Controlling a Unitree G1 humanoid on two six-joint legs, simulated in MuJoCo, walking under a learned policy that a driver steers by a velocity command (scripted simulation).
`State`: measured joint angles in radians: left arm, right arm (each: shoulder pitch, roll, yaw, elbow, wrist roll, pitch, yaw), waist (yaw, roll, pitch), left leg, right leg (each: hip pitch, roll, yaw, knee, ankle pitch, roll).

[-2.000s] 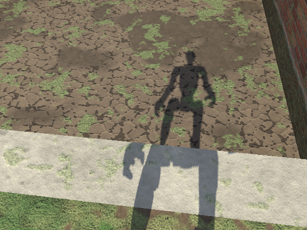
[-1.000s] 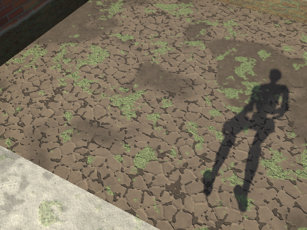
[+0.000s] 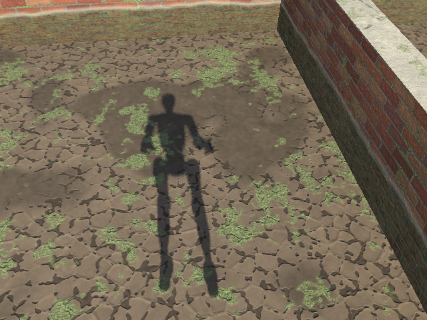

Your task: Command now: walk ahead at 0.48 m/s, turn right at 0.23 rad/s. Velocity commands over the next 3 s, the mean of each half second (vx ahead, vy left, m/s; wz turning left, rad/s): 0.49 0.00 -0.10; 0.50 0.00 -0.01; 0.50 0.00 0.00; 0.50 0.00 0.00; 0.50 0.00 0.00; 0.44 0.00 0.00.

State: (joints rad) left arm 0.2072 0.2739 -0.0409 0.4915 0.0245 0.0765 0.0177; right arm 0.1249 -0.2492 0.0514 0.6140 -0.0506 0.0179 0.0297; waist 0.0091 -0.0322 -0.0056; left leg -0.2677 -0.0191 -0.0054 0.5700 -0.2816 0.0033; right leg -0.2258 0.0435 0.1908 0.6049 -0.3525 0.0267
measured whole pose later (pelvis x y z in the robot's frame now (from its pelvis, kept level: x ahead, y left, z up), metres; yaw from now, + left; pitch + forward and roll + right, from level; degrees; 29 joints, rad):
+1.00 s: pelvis +0.04 +0.00 +0.01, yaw +0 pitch +1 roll +0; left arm 0.10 0.27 -0.14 0.48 0.08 0.05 -0.01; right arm 0.10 -0.29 0.12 0.44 -0.07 0.02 0.02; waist 0.01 0.01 -0.03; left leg -0.19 -0.01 -0.03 0.45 -0.28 -0.01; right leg -0.13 0.03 0.16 0.44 -0.32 0.01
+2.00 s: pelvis +0.04 +0.00 +0.01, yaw +1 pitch +1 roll +0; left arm 0.14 0.26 -0.14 0.50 0.09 0.04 0.01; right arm 0.12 -0.27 0.13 0.49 -0.07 0.04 0.01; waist 0.01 0.00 -0.02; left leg -0.15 -0.02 -0.04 0.38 -0.24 0.00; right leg -0.09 0.01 0.15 0.37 -0.29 0.02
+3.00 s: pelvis +0.05 +0.00 +0.02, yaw +1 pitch +0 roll +0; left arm 0.22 0.27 -0.11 0.57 0.06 0.05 0.01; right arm 0.19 -0.28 0.11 0.58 -0.04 0.04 0.00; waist 0.01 0.00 -0.04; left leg -0.10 -0.02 -0.06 0.31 -0.21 0.00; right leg -0.04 0.00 0.15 0.29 -0.26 0.02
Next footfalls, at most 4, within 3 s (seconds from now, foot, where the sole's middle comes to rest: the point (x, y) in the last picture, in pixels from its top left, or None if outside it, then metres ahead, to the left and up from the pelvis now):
none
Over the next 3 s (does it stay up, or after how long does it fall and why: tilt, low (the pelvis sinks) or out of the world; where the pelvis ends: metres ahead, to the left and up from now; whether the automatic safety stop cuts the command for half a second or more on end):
stays up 0.05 0.00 0.02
